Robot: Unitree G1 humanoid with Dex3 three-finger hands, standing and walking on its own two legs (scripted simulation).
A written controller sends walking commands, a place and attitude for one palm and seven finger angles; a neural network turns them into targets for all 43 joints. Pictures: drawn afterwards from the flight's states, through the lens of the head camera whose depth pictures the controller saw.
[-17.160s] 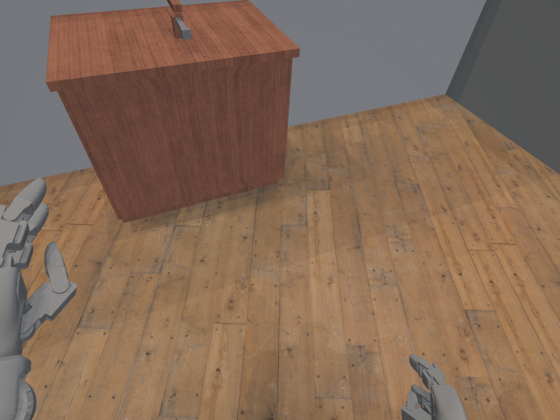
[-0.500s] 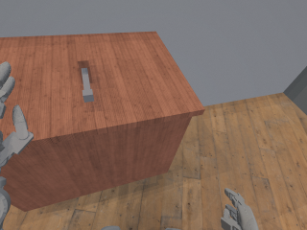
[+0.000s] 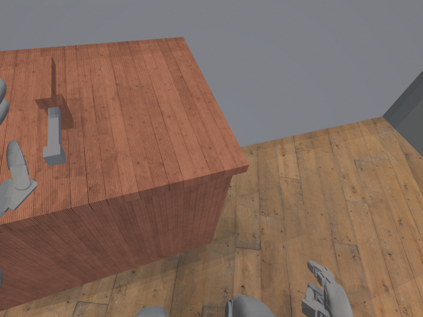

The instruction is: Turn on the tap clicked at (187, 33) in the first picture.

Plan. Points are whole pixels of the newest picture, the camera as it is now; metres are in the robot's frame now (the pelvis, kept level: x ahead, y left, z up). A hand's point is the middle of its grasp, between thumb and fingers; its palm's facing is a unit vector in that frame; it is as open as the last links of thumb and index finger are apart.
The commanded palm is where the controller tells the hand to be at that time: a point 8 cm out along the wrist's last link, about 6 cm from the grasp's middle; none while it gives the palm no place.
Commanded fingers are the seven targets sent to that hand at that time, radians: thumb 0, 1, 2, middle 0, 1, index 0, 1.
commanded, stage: come to a stop and stand still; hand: left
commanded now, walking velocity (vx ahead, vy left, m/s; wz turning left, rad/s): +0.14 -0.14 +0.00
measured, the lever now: (54, 155) +0.36 +0.33 +0.06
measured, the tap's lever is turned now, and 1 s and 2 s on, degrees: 0 0 0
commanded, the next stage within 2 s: look again from close up in 1.56 s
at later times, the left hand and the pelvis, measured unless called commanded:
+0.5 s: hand (88, 155) +0.28 +0.20 +0.19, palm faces +0.43 -0.80 -0.42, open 7.4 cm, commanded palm +0.22 +0.23 +0.20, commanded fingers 0.00 0.90 0.90 -0.20 -0.30 -0.20 -0.30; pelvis +0.06 -0.05 +0.01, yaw +1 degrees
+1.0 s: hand (94, 165) +0.28 +0.20 +0.17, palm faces +0.24 -0.87 -0.44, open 7.4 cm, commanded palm +0.22 +0.25 +0.20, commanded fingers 0.00 0.90 0.90 -0.20 -0.30 -0.20 -0.30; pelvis +0.05 -0.03 +0.02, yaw -2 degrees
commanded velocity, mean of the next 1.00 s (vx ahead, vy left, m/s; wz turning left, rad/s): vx -0.05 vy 0.06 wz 0.00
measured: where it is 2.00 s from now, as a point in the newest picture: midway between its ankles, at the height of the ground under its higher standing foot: outside the picture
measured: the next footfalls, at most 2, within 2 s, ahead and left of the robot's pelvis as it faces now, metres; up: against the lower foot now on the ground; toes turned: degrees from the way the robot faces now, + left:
right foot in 0.16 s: +0.08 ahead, -0.11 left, +0.00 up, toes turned +1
left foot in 0.42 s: +0.12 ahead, +0.06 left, +0.00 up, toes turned +4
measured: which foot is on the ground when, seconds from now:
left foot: down 0.00-0.16, up 0.18-0.40, down 0.42-1.00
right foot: up 0.00-0.14, down 0.16-1.00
